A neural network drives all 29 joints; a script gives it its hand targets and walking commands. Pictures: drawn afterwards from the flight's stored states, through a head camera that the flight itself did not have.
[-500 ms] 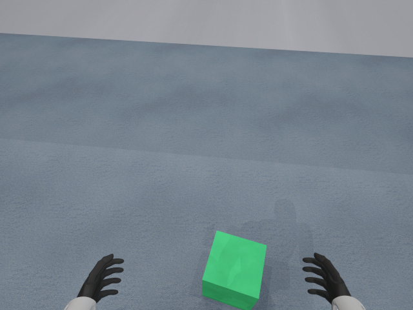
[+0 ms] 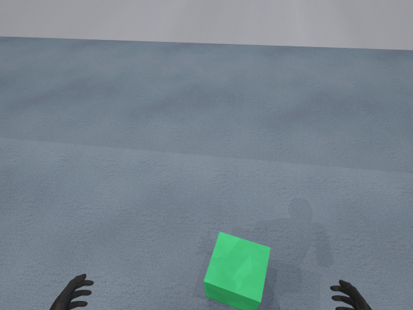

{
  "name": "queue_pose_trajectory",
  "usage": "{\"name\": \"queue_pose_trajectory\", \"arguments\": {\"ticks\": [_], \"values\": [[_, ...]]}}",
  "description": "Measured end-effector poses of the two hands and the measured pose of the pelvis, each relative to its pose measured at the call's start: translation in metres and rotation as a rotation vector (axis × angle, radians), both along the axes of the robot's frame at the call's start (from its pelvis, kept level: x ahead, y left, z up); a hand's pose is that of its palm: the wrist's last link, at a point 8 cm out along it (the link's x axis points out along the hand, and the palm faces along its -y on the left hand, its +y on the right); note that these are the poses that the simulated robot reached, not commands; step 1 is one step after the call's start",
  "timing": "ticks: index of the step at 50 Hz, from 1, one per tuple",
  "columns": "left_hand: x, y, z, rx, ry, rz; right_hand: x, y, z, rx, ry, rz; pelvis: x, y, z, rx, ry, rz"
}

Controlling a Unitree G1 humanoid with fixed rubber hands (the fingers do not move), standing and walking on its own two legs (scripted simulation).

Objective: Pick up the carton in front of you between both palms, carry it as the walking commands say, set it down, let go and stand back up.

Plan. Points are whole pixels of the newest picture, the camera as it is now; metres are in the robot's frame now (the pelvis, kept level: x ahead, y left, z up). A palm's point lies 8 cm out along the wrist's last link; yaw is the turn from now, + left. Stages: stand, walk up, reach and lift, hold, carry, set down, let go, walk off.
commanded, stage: stand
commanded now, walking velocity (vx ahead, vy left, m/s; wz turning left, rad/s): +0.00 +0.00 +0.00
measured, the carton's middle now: (236, 273) +0.37 -0.08 -0.64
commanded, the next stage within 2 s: none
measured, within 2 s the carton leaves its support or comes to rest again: neither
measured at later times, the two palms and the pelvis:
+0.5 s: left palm out of the picture +0.11 +0.30 -0.08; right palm out of the picture +0.12 -0.29 -0.09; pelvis +0.00 +0.00 +0.01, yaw +1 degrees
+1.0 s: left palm out of the picture +0.08 +0.31 -0.08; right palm out of the picture +0.09 -0.30 -0.10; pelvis -0.02 +0.00 +0.01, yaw +0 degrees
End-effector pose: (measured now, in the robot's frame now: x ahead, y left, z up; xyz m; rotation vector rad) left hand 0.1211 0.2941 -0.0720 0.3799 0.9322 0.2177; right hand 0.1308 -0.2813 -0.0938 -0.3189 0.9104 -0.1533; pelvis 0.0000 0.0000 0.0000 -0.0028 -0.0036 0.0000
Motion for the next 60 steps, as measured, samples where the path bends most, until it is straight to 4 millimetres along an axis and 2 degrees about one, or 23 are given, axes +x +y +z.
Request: {"name": "queue_pose_trajectory", "arguments": {"ticks": [8,15,43,60], "values": [[0.004,-0.007,-0.005,-0.018,0.015,0.015,0.007,-0.004,-0.001,-0.011,0.020,0.009,0.007,-0.003,0.002,0.001,-0.005,0.008],[0.000,-0.007,-0.009,-0.026,0.035,0.030,0.005,-0.008,-0.001,-0.024,0.039,0.006,0.007,-0.005,0.003,0.001,-0.013,0.011],[-0.037,0.011,-0.012,-0.020,0.119,0.059,-0.037,-0.018,-0.002,-0.046,0.130,-0.023,-0.012,0.000,0.010,0.004,-0.037,0.006],[-0.049,0.016,-0.014,-0.019,0.157,0.065,-0.052,-0.021,-0.003,-0.053,0.170,-0.036,-0.018,0.002,0.012,0.005,-0.039,0.005]]}}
